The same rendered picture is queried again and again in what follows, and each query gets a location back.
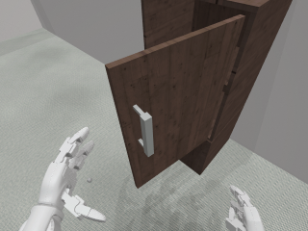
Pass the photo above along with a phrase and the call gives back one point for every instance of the cupboard door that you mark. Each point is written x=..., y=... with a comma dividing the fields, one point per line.
x=179, y=83

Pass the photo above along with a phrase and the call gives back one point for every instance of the right robot hand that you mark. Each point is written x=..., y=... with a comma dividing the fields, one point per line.
x=248, y=216

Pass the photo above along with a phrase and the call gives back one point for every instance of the handle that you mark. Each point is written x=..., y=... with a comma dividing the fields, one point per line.
x=146, y=131

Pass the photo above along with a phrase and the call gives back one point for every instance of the left robot hand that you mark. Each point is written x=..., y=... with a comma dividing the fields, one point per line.
x=62, y=172

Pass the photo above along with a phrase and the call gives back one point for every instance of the robot left forearm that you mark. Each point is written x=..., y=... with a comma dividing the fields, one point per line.
x=43, y=217

